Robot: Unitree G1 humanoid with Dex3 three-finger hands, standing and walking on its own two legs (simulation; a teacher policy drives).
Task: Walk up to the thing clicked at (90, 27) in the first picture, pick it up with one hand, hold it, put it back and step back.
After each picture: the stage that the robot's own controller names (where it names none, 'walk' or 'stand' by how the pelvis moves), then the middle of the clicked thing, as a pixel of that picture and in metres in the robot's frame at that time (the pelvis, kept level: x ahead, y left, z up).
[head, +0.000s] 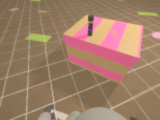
stand; (90, 26) +1.06 +0.09 -0.01
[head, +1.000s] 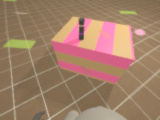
walk; (81, 30) +0.94 +0.15 +0.00
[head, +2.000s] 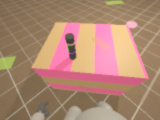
stand; (71, 48) +0.56 +0.19 +0.01
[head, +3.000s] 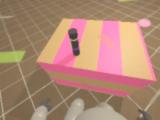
stand; (74, 43) +0.57 +0.20 +0.03
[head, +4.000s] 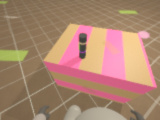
stand; (82, 47) +0.60 +0.14 +0.01
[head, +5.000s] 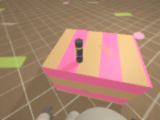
stand; (79, 51) +0.58 +0.15 -0.01
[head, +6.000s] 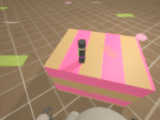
stand; (81, 52) +0.58 +0.12 -0.01
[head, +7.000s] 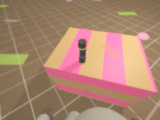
stand; (82, 52) +0.57 +0.12 -0.01
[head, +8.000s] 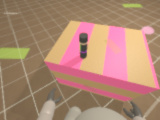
rise first; (83, 47) +0.58 +0.12 -0.01
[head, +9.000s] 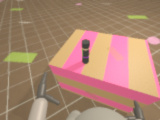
rise first; (85, 52) +0.57 +0.12 +0.00
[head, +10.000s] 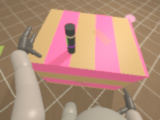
go down; (70, 40) +0.57 +0.13 +0.03
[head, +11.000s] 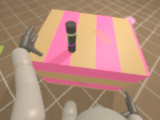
go down; (71, 39) +0.58 +0.13 +0.05
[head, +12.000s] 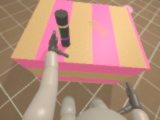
close in; (64, 32) +0.58 +0.14 +0.08
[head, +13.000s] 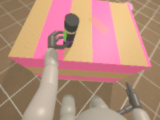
close; (69, 34) +0.54 +0.10 +0.10
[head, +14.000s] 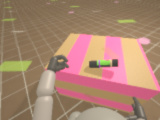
lift; (103, 63) +0.53 -0.08 -0.03
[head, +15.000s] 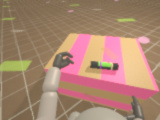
hold; (103, 65) +0.53 -0.09 -0.07
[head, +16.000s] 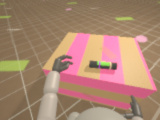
hold; (102, 65) +0.53 -0.09 -0.08
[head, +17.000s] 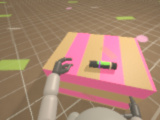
stand; (102, 64) +0.53 -0.09 -0.08
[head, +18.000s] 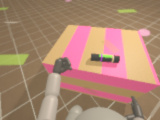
crouch; (104, 58) +0.56 -0.09 -0.05
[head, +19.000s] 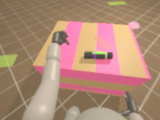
crouch; (97, 55) +0.56 -0.08 -0.07
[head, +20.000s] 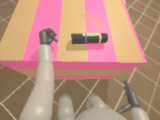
lower; (89, 38) +0.57 -0.06 +0.01
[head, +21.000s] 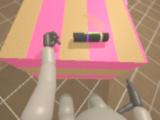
lower; (90, 37) +0.58 -0.07 +0.01
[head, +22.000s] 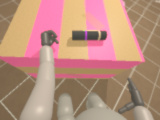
lower; (89, 35) +0.60 -0.07 +0.01
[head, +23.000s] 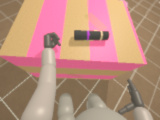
lower; (91, 35) +0.60 -0.07 +0.01
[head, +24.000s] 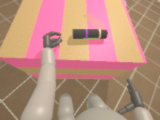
open; (89, 34) +0.62 -0.07 +0.01
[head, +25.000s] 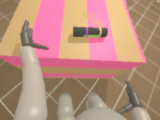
rise; (90, 32) +0.63 -0.07 +0.01
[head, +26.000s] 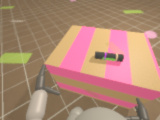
sink last; (108, 56) +0.59 -0.10 -0.05
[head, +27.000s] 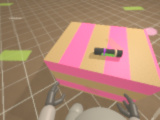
stand; (107, 52) +0.62 -0.09 -0.04
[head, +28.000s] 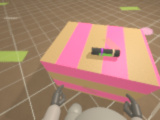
stand; (104, 52) +0.61 -0.08 -0.03
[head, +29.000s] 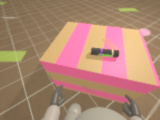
stand; (104, 52) +0.61 -0.08 -0.03
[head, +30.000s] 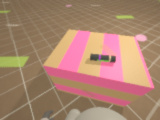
stand; (102, 58) +0.62 -0.08 -0.08
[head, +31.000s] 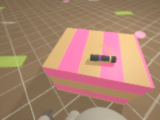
stand; (102, 58) +0.60 -0.08 -0.10
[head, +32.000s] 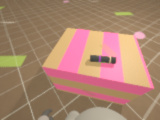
stand; (102, 59) +0.59 -0.09 -0.10
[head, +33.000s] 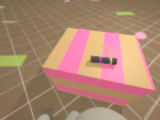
walk; (103, 60) +0.58 -0.09 -0.10
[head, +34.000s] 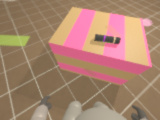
walk; (106, 39) +0.76 -0.10 -0.09
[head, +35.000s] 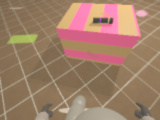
walk; (102, 20) +1.11 -0.03 -0.07
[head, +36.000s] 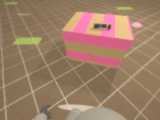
stand; (102, 26) +1.23 -0.07 -0.08
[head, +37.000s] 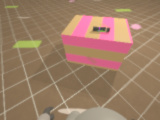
stand; (101, 29) +1.20 -0.08 -0.10
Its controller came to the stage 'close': yes
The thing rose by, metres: 0.00
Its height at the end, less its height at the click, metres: -0.09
